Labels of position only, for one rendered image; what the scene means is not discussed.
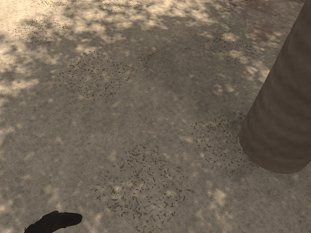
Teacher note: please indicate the robot left hand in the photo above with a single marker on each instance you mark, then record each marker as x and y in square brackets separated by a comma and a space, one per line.
[53, 221]

